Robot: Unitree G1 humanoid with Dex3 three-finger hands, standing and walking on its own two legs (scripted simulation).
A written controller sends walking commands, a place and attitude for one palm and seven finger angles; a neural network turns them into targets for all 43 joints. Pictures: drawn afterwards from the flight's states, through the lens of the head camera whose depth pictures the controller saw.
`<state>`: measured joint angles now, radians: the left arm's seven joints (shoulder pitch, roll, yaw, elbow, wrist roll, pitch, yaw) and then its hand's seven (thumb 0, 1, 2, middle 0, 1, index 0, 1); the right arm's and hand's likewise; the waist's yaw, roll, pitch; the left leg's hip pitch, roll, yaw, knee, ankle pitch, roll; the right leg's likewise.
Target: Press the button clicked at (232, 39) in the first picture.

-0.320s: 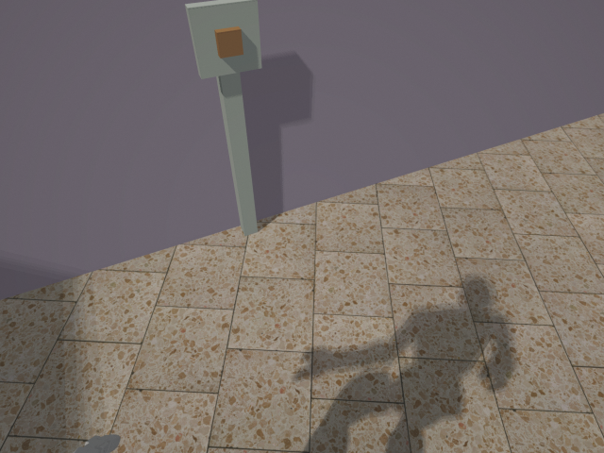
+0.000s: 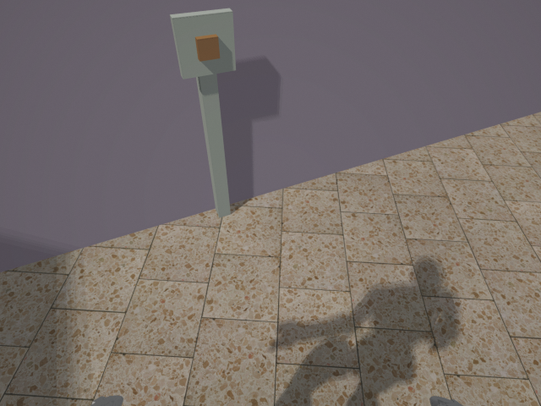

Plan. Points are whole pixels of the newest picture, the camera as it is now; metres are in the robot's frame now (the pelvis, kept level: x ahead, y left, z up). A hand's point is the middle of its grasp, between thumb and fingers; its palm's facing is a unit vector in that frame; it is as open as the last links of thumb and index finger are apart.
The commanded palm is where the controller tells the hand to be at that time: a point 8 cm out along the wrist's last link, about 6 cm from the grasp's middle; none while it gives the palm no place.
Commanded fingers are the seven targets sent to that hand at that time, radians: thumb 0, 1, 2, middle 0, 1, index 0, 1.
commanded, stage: stand and wait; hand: left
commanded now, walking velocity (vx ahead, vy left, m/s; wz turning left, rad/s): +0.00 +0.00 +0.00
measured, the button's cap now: (207, 47) +1.06 +0.26 +0.06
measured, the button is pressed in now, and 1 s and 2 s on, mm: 0 0 0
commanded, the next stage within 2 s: look at it before walking up in 0.52 s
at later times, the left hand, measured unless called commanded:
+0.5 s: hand out of the picture +0.06 +0.24 -0.15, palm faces -0.04 -0.94 -0.34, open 7.4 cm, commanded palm none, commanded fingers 0.00 0.90 0.90 -0.20 -0.30 -0.20 -0.30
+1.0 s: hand out of the picture +0.06 +0.23 -0.15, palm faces -0.04 -0.94 -0.33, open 7.4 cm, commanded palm none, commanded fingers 0.00 0.90 0.90 -0.20 -0.30 -0.20 -0.30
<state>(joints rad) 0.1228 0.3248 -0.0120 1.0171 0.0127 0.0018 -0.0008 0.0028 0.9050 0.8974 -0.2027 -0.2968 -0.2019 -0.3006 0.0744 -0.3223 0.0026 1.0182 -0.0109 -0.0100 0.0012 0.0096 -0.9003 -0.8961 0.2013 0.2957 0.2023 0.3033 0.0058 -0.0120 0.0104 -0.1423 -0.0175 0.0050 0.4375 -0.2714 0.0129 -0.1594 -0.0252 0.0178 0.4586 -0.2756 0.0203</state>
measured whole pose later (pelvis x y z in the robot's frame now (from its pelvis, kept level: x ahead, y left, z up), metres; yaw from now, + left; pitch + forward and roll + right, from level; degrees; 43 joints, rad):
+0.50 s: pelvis -0.02 -0.01 +0.00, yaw +0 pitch -2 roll +0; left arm 0.14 0.34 -0.01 1.09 0.01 0.00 0.00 0.00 0.91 0.90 -0.20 -0.30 -0.20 -0.30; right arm 0.13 -0.34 0.00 1.11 0.00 0.00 0.00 0.01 -0.90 -0.90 0.20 0.30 0.20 0.30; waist 0.00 0.00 0.03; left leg -0.14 0.00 0.00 0.38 -0.22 0.00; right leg -0.16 -0.01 0.02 0.41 -0.22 0.01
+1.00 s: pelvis -0.02 -0.01 +0.00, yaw +0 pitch -2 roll +0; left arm 0.13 0.34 -0.01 1.09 0.01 -0.01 -0.01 0.00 0.91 0.90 -0.20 -0.30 -0.20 -0.30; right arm 0.11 -0.34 0.00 1.11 0.00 -0.01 0.00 0.01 -0.90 -0.90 0.20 0.30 0.20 0.30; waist 0.00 0.00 0.03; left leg -0.13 0.01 0.01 0.37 -0.20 -0.01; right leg -0.16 0.00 0.02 0.39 -0.21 0.00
